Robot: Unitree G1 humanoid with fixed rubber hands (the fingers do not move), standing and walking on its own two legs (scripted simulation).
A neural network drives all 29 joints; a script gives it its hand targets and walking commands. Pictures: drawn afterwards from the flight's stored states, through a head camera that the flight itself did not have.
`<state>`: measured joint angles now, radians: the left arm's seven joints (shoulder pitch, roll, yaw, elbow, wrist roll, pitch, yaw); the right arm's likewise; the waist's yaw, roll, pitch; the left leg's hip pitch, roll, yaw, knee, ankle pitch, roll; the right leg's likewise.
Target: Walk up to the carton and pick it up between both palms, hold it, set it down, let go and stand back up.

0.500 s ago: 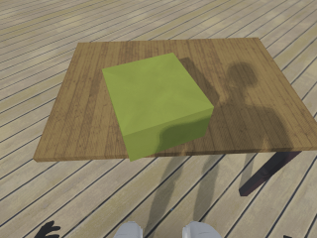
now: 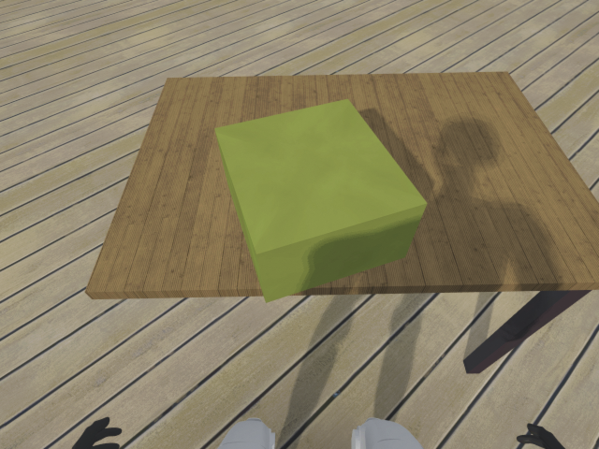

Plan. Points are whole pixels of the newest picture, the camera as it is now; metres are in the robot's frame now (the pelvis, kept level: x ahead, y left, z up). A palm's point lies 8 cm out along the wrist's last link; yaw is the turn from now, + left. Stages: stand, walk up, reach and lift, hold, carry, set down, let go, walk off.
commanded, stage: walk up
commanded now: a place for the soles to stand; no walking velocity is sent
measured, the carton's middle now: (310, 193) +0.51 +0.00 +0.00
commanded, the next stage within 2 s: reach and lift in 1.36 s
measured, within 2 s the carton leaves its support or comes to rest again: neither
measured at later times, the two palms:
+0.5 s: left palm out of the picture +0.10 +0.33 -0.08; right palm out of the picture +0.09 -0.30 -0.10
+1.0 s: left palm out of the picture +0.10 +0.37 -0.08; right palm out of the picture +0.12 -0.26 -0.10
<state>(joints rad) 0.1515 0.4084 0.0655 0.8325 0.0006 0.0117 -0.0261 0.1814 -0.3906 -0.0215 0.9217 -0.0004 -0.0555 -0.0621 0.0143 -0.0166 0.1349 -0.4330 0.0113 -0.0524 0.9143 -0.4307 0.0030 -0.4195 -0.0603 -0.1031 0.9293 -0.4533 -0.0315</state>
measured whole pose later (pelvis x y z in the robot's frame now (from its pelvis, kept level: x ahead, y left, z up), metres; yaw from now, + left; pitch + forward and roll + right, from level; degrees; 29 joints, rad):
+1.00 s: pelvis +0.02 +0.04 +0.01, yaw +3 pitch -2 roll -1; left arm 0.19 0.42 0.04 0.85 0.00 -0.06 0.01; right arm 0.17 -0.39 -0.02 0.92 0.00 -0.04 0.00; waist 0.01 0.02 0.09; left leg -0.43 -0.02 -0.05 0.88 -0.41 0.02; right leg -0.38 -0.09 -0.09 0.87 -0.45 -0.02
